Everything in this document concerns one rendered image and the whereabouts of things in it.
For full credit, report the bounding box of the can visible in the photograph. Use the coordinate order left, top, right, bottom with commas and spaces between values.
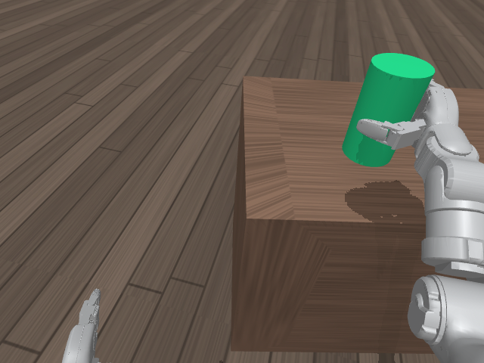
342, 53, 435, 167

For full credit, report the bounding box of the left robot hand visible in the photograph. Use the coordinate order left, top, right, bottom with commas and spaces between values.
62, 289, 101, 363

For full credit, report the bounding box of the right robot hand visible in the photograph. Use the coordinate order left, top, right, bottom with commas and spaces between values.
356, 79, 459, 150

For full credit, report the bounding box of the right robot arm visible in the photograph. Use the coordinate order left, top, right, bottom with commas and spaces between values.
408, 123, 484, 363

